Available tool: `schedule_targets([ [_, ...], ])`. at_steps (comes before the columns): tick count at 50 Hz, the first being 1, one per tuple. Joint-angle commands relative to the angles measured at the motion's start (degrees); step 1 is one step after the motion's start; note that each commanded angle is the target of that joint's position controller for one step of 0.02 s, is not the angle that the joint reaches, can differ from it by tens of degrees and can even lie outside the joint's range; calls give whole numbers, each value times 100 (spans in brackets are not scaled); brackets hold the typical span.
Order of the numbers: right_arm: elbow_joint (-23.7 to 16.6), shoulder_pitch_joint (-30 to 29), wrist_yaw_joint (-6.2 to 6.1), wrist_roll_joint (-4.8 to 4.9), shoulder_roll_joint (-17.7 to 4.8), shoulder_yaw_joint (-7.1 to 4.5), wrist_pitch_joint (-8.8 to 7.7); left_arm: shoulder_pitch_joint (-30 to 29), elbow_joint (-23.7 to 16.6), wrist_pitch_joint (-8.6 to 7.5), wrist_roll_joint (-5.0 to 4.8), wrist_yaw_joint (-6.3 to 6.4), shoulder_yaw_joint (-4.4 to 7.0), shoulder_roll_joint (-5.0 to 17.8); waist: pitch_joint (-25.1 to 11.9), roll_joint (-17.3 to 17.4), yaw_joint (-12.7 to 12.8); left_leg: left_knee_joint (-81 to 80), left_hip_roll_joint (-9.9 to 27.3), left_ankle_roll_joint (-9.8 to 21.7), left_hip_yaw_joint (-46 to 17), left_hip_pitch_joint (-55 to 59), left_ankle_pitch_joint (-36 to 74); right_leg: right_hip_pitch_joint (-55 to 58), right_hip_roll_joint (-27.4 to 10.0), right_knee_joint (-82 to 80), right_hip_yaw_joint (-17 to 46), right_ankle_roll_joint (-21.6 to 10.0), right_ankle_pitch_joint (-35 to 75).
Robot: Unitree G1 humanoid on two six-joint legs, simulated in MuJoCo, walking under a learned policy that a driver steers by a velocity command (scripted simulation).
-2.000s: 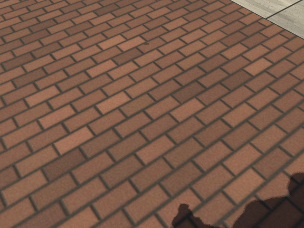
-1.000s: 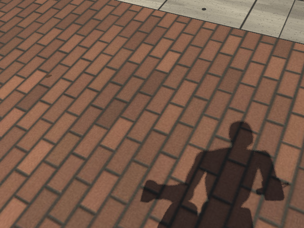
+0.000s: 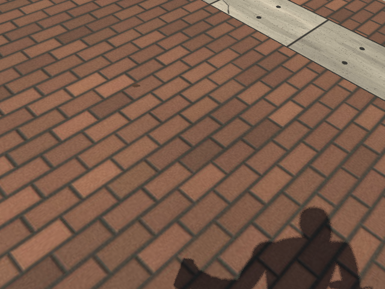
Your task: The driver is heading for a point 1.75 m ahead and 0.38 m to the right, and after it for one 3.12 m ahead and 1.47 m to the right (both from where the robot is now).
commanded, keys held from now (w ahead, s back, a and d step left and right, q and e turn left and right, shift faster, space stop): w+e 0.92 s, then w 0.08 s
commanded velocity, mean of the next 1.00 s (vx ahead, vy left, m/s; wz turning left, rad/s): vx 0.45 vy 0.00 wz -0.35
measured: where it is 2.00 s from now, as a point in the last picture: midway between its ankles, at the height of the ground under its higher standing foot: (238, 168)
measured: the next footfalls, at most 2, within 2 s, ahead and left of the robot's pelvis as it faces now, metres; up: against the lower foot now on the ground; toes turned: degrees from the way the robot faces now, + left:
right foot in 0.42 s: +0.37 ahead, -0.12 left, +0.00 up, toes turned -8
left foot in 0.86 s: +0.68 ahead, +0.05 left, +0.00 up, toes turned -25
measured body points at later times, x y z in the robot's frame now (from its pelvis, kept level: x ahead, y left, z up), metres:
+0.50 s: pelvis +0.25 -0.03 -0.01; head +0.30 -0.02 +0.44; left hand +0.48 +0.20 -0.10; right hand +0.25 -0.31 -0.13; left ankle +0.06 +0.11 -0.63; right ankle +0.33 -0.11 -0.73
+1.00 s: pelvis +0.56 -0.02 +0.00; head +0.58 -0.01 +0.45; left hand +0.77 +0.20 -0.12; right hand +0.57 -0.32 -0.08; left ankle +0.64 +0.07 -0.73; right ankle +0.43 -0.11 -0.63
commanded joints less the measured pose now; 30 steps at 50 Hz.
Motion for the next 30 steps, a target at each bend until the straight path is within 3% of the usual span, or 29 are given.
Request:
schedule_targets([
  [1, -413, -181, -125, -45, -845, -165, -218, -498, -459, -291, 130, -45, 159, 649, 430, 1026, -28, -2384, 1489, 859, -2374, 1128, -465, -1982, -340, 6, 292, 38, 1183],
  [3, -314, 8, -170, -93, -833, -148, -267, -483, -302, -270, 98, -104, 99, 476, 298, 881, -92, -2457, 1322, 745, -1715, 1234, 623, -1790, -293, -255, 107, 151, 1939],
  [6, -92, 332, -199, -69, -830, -130, -307, -691, -241, -234, 49, -142, -4, 287, 285, 712, -247, -2485, 1234, 579, -1007, 1510, 1649, -1756, -268, -1001, 29, 201, 2527],
  [11, 178, 524, -195, -72, -946, -144, -328, -1259, -361, -268, -65, -316, -131, 168, 679, 752, -501, -2761, 1295, 483, -370, 1483, 1908, -1462, -159, -2212, -125, 106, 3106],
  [15, 392, 687, -201, -35, -987, -158, -280, -1649, -534, -341, -71, -487, -213, 92, 872, 620, -597, -2570, 1501, 473, -24, 1990, 2790, -1444, 52, -2828, -277, -157, 2797],
  [16, 417, 677, -213, -30, -1005, -160, -258, -1661, -567, -359, -63, -523, -213, 108, 803, 651, -547, -2367, 1527, 437, 79, 2148, 3484, -1326, 147, -2926, -363, -255, 2600],
  [18, 403, 610, -281, -35, -1137, -184, -207, -1397, -553, -356, -21, -537, -146, 267, 330, 916, -310, -1602, 1518, 310, 275, 2456, 6003, -686, 502, -2901, -667, -490, 2103],
  [19, 382, 584, -333, -51, -1209, -196, -155, -974, -473, -331, -13, -515, -62, 442, -52, 1056, -63, -932, 1482, 235, 358, 2595, 7161, -164, 716, -2846, -797, -619, 1840],
  [20, 341, 468, -369, -63, -1275, -202, -104, -144, -302, -309, -30, -462, 67, 697, -556, 1043, 401, 157, 1377, 118, 505, 2296, 7621, 980, 885, -3020, -826, -804, 1977],
  [21, 232, 360, -398, -93, -1297, -185, -137, 790, -155, -264, -47, -362, 194, 977, -1064, 826, 905, 1547, 1276, -63, 554, 1006, 6654, 2819, 472, -3080, -116, -1095, 2254],
  [22, -32, 927, -295, -218, -521, 57, -280, 1410, -95, -247, 12, -301, 326, 1596, -1962, -740, 588, 4235, 214, -562, 401, -1765, 1655, 5463, -1324, -2982, 3008, -2307, 1630],
  [23, 30, 745, -177, -130, -745, 78, -516, 1528, -43, -238, -32, -250, 220, 1115, -2712, -519, 798, 5056, -241, -526, -663, -2536, -956, 5900, -1762, -3962, 4753, -2556, 871],
  [24, -248, -38, -85, 158, -1027, -19, -649, 1232, -62, -211, -1, -199, 160, 950, -1653, -324, 872, 5019, 157, -432, -829, -3106, -549, 5165, -1523, -4238, 3826, -2148, 580],
  [25, -391, -368, -73, 174, -997, 27, -736, 821, -136, -195, -8, -173, 113, 827, -925, 162, 658, 4493, 435, -354, -723, -3062, -109, 4115, -1290, -4408, 3129, -1934, 758],
  [26, -392, -471, -98, 40, -935, 16, -755, 471, -206, -188, 6, -166, 62, 703, -388, 490, 377, 3936, 593, -380, -607, -2807, 77, 3142, -1036, -4570, 2673, -1804, 1277],
  [27, -378, -360, -118, -49, -950, -25, -697, 239, -295, -199, 77, -150, 15, 595, -124, 377, 126, 3630, 738, -435, -581, -2413, 225, 2416, -815, -4749, 2287, -1761, 1761],
  [30, -332, -59, -145, -144, -748, 21, -498, -19, -315, -222, 54, -88, 28, 625, 88, 26, -188, 2921, 809, -760, -336, -1879, 387, 1184, -543, -4993, 1692, -1826, 2555],
])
